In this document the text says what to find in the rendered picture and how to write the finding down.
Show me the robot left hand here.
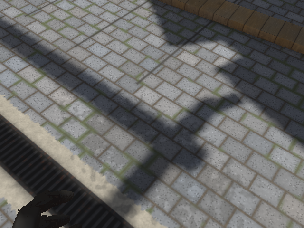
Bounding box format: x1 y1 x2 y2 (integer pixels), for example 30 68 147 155
11 190 83 228

